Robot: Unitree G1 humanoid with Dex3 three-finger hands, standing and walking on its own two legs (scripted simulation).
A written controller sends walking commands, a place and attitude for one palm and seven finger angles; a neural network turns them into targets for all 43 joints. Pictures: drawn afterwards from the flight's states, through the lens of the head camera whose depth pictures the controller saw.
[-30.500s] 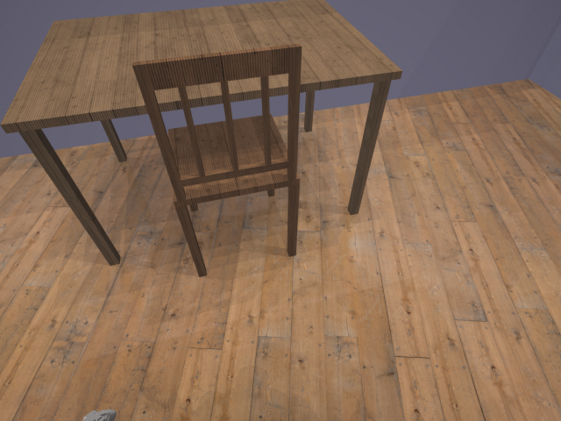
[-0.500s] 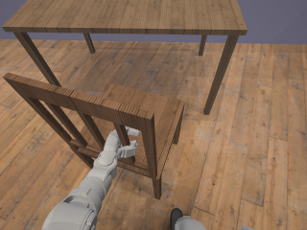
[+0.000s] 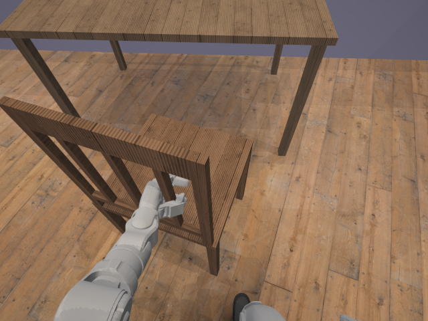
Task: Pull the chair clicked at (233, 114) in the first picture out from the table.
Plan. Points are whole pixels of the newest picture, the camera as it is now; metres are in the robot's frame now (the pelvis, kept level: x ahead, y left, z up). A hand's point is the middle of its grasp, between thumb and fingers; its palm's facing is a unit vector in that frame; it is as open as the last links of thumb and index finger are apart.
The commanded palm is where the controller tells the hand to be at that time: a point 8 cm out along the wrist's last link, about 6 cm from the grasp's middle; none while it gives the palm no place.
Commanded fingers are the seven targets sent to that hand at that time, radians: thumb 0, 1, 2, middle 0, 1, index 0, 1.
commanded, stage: step backward, pulling the chair out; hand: left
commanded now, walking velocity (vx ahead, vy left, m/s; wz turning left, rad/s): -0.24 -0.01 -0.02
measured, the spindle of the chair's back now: (130, 186) +0.40 +0.21 -0.07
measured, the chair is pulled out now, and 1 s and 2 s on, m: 0.45 0.46 0.46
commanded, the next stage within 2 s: stop walking, hand still on the chair in 1.68 s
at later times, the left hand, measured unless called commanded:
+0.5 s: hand (177, 208) +0.34 +0.09 -0.06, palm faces -0.09 -0.99 -0.12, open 5.4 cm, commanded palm +0.35 +0.14 -0.05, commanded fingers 0.00 0.90 0.90 -0.50 -1.45 -0.50 -1.45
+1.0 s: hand (177, 208) +0.34 +0.09 -0.06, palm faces -0.10 -0.99 -0.12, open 5.3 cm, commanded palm +0.35 +0.14 -0.06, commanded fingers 0.00 0.90 0.90 -0.50 -1.45 -0.50 -1.45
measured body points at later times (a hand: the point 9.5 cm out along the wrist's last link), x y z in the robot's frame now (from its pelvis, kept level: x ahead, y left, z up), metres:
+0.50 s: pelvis +0.01 -0.01 +0.00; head +0.07 -0.03 +0.45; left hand +0.34 +0.14 -0.05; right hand +0.10 -0.26 -0.14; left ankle -0.03 +0.12 -0.73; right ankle +0.11 -0.09 -0.73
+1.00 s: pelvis +0.01 +0.00 +0.00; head +0.06 -0.02 +0.45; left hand +0.34 +0.14 -0.05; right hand +0.08 -0.26 -0.13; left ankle -0.03 +0.12 -0.73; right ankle +0.11 -0.09 -0.73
